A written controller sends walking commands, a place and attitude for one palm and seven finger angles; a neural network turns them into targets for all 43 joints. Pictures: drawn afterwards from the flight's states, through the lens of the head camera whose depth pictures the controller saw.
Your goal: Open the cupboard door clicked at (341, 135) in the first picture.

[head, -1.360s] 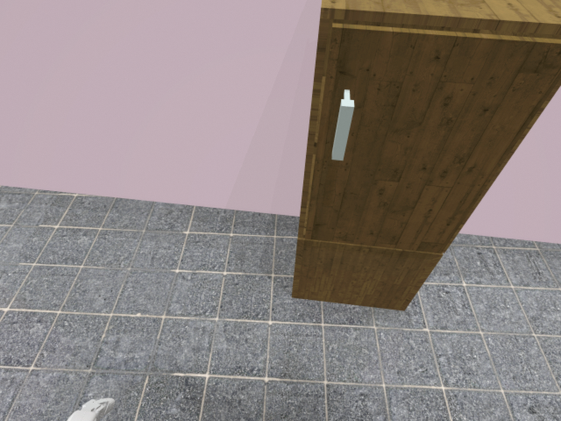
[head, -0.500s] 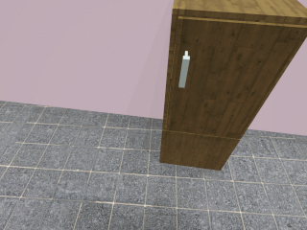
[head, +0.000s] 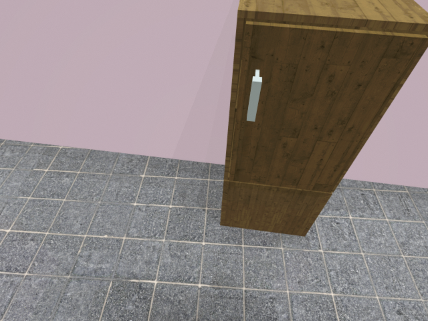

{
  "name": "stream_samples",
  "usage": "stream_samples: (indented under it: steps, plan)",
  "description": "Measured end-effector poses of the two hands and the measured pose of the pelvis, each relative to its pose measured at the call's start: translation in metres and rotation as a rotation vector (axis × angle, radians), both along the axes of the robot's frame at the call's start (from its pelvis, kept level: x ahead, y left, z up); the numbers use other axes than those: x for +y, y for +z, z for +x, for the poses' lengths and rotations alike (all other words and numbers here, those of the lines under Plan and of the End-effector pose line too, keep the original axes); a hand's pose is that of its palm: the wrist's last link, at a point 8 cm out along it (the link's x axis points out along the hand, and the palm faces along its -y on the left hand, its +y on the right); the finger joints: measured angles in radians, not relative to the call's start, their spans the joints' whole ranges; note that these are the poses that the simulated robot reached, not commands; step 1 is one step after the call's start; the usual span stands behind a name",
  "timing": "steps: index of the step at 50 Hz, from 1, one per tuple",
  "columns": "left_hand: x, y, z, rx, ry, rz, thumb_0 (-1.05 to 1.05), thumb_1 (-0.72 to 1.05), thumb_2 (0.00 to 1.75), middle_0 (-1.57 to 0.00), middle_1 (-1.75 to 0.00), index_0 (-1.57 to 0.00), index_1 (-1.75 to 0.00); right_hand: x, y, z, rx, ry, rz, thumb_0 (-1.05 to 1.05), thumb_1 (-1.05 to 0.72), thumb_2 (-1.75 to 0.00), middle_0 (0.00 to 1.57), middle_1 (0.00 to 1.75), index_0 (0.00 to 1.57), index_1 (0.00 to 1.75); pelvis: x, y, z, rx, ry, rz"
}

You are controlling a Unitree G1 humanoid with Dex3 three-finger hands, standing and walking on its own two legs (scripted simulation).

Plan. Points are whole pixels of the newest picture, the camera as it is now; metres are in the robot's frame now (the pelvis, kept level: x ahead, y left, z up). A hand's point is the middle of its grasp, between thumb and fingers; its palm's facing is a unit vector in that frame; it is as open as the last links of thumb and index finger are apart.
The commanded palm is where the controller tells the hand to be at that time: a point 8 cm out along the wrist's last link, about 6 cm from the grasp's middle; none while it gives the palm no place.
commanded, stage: look at it before walking up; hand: left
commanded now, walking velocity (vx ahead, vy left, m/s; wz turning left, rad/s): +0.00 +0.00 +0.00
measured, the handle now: (254, 95) +0.65 -0.07 +0.07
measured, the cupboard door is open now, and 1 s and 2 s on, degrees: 0 0 0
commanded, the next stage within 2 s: walk to a spot facing it in 0.18 s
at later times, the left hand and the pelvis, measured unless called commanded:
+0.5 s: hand out of the picture +0.07 +0.22 -0.17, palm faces -0.05 -0.96 -0.28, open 7.4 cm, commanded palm none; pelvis +0.00 +0.00 -0.01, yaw -4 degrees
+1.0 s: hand out of the picture +0.07 +0.12 -0.16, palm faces -0.18 -0.95 -0.25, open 7.4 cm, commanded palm none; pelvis -0.01 -0.06 +0.00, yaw -13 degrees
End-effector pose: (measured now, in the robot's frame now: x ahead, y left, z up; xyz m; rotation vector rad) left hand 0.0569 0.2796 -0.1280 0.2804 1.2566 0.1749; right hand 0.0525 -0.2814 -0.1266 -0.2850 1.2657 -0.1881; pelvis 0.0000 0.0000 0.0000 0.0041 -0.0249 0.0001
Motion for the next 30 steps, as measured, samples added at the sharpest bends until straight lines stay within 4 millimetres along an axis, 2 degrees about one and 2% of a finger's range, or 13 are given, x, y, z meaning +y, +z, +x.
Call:
stream_samples:
  steps: [20, 25, 30]
  plan:
    - [-0.003, -0.002, 0.008, 0.009, 0.010, 0.001, 0.01, 0.91, 0.89, -0.20, -0.30, -0.20, -0.30, 0.007, -0.003, 0.016, -0.026, -0.013, 0.008, 0.01, -0.91, -0.89, 0.20, 0.30, 0.20, 0.30, 0.000, -0.001, 0.009, 0.006, -0.024, 0.001]
    - [-0.013, -0.010, 0.007, 0.043, -0.018, -0.018, 0.01, 0.91, 0.89, -0.20, -0.30, -0.20, -0.30, 0.015, -0.010, 0.007, -0.050, -0.069, 0.030, 0.00, -0.91, -0.89, 0.20, 0.30, 0.20, 0.30, -0.001, -0.007, 0.004, 0.008, -0.076, 0.008]
    - [-0.029, -0.018, 0.009, 0.065, -0.063, -0.029, 0.01, 0.91, 0.89, -0.20, -0.30, -0.20, -0.30, 0.014, -0.023, -0.015, -0.054, -0.136, 0.062, 0.00, -0.91, -0.89, 0.20, 0.30, 0.20, 0.30, -0.009, -0.016, -0.005, 0.002, -0.143, 0.035]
